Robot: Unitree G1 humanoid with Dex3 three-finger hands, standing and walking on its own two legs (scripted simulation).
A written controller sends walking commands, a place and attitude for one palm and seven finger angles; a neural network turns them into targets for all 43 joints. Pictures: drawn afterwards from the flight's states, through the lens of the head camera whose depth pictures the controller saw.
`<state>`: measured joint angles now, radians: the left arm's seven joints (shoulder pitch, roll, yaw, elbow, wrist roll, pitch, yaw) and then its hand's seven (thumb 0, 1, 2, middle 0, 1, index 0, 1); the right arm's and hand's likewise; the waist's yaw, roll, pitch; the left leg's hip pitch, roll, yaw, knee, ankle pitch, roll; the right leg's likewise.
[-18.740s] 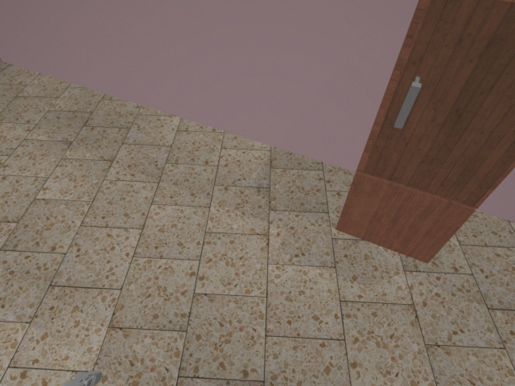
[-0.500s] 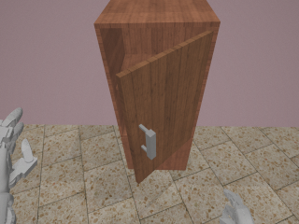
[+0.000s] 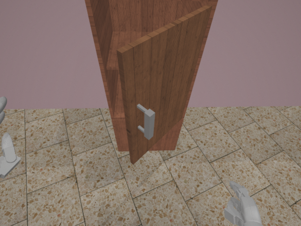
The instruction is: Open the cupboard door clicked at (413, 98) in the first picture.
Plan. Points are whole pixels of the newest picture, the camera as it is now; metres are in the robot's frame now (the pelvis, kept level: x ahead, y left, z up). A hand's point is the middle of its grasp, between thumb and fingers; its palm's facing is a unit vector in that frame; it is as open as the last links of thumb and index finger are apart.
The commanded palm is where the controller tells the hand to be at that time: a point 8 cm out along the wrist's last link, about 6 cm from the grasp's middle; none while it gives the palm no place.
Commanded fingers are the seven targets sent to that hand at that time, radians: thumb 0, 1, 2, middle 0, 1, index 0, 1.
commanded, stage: step back with the hand held close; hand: left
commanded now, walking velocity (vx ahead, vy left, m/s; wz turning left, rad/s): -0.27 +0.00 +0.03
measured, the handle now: (144, 121) +0.43 +0.05 -0.02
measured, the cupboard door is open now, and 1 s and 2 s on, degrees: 45 45 45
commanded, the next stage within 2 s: stop stepping back and stand still in 1.00 s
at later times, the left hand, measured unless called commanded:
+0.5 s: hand out of the picture +0.12 +0.27 +0.16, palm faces +0.48 -0.69 -0.54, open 7.4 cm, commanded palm +0.05 +0.30 +0.18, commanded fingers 0.00 0.90 0.90 -0.20 -0.30 -0.20 -0.30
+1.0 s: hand out of the picture +0.05 +0.24 +0.16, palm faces +0.43 -0.80 -0.42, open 7.4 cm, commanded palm -0.01 +0.28 +0.18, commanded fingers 0.00 0.90 0.90 -0.20 -0.30 -0.20 -0.30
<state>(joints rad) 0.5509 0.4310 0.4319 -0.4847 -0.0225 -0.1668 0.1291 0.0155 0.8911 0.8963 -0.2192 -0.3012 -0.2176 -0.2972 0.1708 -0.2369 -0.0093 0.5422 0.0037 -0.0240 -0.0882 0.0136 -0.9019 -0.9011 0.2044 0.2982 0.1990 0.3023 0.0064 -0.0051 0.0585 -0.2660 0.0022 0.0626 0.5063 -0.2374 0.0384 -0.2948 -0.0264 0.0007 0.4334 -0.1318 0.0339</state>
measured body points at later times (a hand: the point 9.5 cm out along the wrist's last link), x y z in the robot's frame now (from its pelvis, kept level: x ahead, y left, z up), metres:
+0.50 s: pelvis -0.07 -0.01 -0.02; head -0.04 +0.00 +0.43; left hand +0.09 +0.30 +0.19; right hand +0.11 -0.24 -0.10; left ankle +0.02 +0.09 -0.73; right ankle +0.03 -0.14 -0.74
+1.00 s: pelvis -0.16 -0.02 -0.01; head -0.13 +0.00 +0.44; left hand +0.02 +0.28 +0.19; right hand +0.03 -0.23 -0.09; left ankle -0.07 +0.08 -0.71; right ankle -0.25 -0.15 -0.74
